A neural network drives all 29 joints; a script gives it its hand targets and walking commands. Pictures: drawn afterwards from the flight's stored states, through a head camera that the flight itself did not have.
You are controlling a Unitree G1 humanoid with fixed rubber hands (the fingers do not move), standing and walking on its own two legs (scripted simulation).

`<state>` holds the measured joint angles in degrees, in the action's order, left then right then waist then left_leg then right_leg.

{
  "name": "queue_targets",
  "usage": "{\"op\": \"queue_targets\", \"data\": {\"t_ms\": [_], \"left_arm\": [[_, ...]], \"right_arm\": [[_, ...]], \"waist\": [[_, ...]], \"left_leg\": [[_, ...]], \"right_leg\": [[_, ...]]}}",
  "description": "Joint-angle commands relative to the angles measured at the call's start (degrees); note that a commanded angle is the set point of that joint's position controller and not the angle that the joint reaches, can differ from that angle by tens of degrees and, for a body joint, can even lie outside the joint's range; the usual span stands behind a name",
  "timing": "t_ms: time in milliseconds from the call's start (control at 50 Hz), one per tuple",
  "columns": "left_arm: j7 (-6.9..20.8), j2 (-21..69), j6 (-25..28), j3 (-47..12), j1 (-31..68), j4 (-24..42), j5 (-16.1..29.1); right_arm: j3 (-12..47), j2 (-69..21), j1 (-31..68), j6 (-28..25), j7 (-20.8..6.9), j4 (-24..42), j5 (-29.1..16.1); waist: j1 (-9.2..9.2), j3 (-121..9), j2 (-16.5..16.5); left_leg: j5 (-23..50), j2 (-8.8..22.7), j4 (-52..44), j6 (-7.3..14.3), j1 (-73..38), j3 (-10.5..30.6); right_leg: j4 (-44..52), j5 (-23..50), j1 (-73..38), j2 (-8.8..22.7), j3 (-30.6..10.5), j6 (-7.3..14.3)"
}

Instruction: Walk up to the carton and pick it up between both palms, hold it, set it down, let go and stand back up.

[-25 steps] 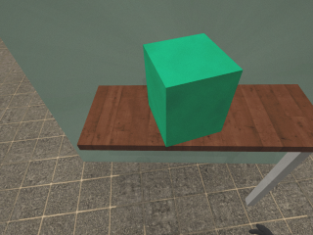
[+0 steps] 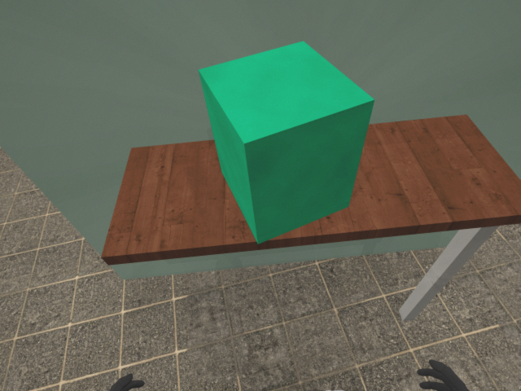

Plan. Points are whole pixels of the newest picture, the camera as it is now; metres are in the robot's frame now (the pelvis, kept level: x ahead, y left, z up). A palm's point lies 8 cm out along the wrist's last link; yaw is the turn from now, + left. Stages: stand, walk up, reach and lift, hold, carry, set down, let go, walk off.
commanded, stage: walk up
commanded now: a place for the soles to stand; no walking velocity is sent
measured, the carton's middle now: (280, 144) +0.52 -0.02 +0.07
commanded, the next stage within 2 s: none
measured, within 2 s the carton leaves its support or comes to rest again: neither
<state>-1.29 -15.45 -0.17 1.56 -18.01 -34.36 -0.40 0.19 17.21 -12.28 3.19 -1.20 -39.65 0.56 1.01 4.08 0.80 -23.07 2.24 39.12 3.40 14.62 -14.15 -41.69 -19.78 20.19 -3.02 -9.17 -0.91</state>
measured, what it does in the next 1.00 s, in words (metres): stands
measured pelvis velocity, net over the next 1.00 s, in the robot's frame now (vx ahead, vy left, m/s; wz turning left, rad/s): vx -0.02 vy -0.01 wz -0.02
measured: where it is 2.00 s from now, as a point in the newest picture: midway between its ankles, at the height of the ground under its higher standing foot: outside the picture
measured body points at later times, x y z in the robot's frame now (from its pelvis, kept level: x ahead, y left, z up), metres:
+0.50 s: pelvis -0.01 -0.01 +0.00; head +0.00 -0.02 +0.45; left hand +0.10 +0.26 -0.09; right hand +0.09 -0.28 -0.12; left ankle -0.01 +0.07 -0.72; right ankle +0.03 -0.13 -0.72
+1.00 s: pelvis -0.02 -0.01 +0.00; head +0.00 -0.02 +0.45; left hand +0.09 +0.26 -0.10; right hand +0.07 -0.28 -0.12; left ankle -0.01 +0.07 -0.72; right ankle +0.03 -0.13 -0.72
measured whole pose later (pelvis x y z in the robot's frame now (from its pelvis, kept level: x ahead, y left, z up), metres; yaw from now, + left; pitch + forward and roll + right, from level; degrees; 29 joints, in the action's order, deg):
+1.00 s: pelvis -0.02 -0.01 +0.00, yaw -1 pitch -2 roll +1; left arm -0.5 -14.9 -0.7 1.4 -18.5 -36.1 -0.9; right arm -0.7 17.8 -17.0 2.5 -0.8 -38.3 1.0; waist 0.9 4.0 0.9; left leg -20.7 2.8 37.7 3.1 15.0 -15.2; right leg -40.3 -17.1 21.0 -3.7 -10.1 -0.7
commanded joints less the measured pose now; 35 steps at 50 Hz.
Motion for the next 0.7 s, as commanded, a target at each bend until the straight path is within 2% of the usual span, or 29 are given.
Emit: {"op": "queue_targets", "data": {"t_ms": [0,100,200,220,260,280,320,420,480,540,580,640,680], "left_arm": [[-0.28,-9.20,1.20,3.20,-1.77,4.96,0.09],[-0.18,-9.69,1.09,3.42,-0.50,4.99,0.09],[-0.13,-9.87,1.19,3.38,-0.03,5.01,0.04],[-0.10,-9.69,1.18,3.37,-0.32,4.92,0.00],[-0.04,-9.99,1.18,3.45,0.27,5.09,-0.03],[-0.04,-10.03,1.17,3.52,-0.04,5.02,-0.03],[0.00,-10.06,1.09,3.58,0.35,5.01,-0.08],[0.11,-9.68,1.16,3.52,-0.38,4.71,-0.18],[0.24,-10.25,1.20,3.59,-0.18,4.74,-0.15],[0.12,-10.51,1.03,3.66,0.28,4.79,-0.33],[0.25,-9.85,0.84,3.44,0.52,4.71,-0.33],[0.37,-8.55,0.92,3.04,-0.86,4.58,-0.24],[0.45,-8.73,1.13,3.19,-1.51,4.41,-0.23]], "right_arm": [[-2.74,9.26,1.25,-1.17,0.31,6.45,0.04],[-2.84,9.10,0.13,-0.80,0.18,6.83,-0.07],[-3.15,9.19,-0.13,-0.91,0.10,7.10,0.08],[-3.20,9.34,0.15,-0.85,0.12,7.15,0.17],[-3.10,9.20,-0.54,-0.92,0.09,7.18,0.08],[-3.30,9.51,-0.55,-0.86,0.14,7.21,0.11],[-3.25,8.98,-1.02,-0.89,0.14,7.30,0.18],[-3.47,9.67,-1.37,-1.10,0.22,7.12,0.18],[-3.46,9.20,-1.70,-1.01,0.25,7.53,0.25],[-3.39,8.91,-3.03,-1.08,0.26,7.33,0.28],[-3.52,9.28,-3.72,-1.24,0.43,7.00,0.34],[-3.84,10.19,-2.89,-1.56,0.68,6.58,0.30],[-3.62,10.05,-2.86,-1.62,0.70,6.79,0.24]], "waist": [[-0.64,-5.40,-1.44],[-0.19,-4.76,-1.38],[-0.16,-4.69,-2.45],[-0.43,-3.80,-1.39],[-0.13,-4.21,-1.97],[-0.24,-3.84,-0.91],[0.03,-3.30,-2.22],[-0.43,-3.98,-2.04],[-0.28,-2.49,-2.93],[0.20,-3.14,-3.88],[0.48,-2.09,-3.22],[-0.50,-1.58,1.29],[-0.65,-2.38,0.20]], "left_leg": [[15.97,9.98,-9.09,2.36,-4.58,9.78],[9.60,8.85,-9.62,1.78,-4.72,10.03],[10.00,9.00,-9.05,2.03,-4.78,10.28],[9.09,9.04,-9.17,2.05,-4.41,9.97],[8.01,8.36,-8.98,1.58,-4.46,9.93],[6.67,8.34,-9.21,1.60,-4.45,10.04],[5.19,8.36,-9.63,1.66,-4.53,10.49],[3.93,9.30,-10.13,2.19,-3.31,10.58],[3.64,7.58,-8.50,1.27,-4.04,10.18],[1.68,6.69,-8.53,1.07,-5.64,10.95],[-0.82,7.87,-10.93,1.58,-5.41,12.08],[-0.66,11.75,-14.58,3.36,-1.27,12.33],[1.17,12.41,-14.09,3.91,-0.07,11.36]], "right_leg": [[3.77,20.03,0.75,4.17,-2.57,4.60],[5.47,16.46,2.75,4.27,-4.53,5.29],[5.40,16.55,2.82,4.12,-4.95,5.30],[5.91,15.72,3.10,4.29,-5.13,5.41],[6.44,15.02,3.34,4.21,-5.87,5.52],[6.70,13.80,3.99,4.23,-6.35,5.76],[7.18,12.08,4.87,4.06,-6.25,5.65],[6.31,10.62,3.43,3.48,-5.07,5.30],[9.03,9.99,5.68,4.55,-8.02,6.01],[10.90,6.03,7.86,4.62,-9.77,6.33],[9.95,3.75,8.65,3.49,-8.03,5.55],[4.46,6.64,4.33,1.69,-2.03,3.99],[3.11,7.75,2.00,1.60,-0.81,3.64]]}}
